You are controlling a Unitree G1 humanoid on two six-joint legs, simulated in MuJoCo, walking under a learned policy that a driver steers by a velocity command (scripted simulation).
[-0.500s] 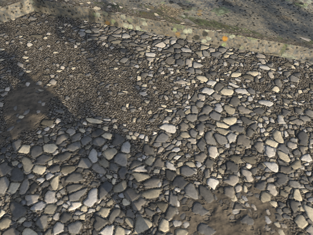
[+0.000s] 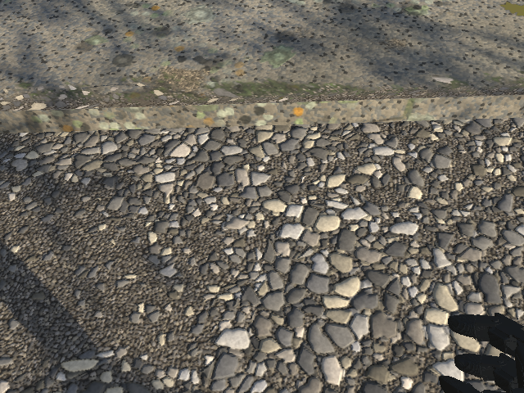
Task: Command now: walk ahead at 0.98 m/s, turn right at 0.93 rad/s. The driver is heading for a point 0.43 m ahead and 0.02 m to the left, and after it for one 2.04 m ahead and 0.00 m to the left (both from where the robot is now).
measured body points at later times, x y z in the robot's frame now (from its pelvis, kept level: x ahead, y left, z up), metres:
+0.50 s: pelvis +0.39 -0.02 -0.02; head +0.41 -0.04 +0.43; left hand +0.71 +0.11 -0.05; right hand +0.27 -0.27 -0.15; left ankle +0.26 +0.17 -0.73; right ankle +0.54 -0.14 -0.73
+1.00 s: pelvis +0.51 -0.04 +0.00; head +0.51 -0.03 +0.45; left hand +0.68 +0.18 -0.13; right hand +0.55 -0.32 -0.12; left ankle +0.56 +0.09 -0.73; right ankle +0.53 -0.14 -0.73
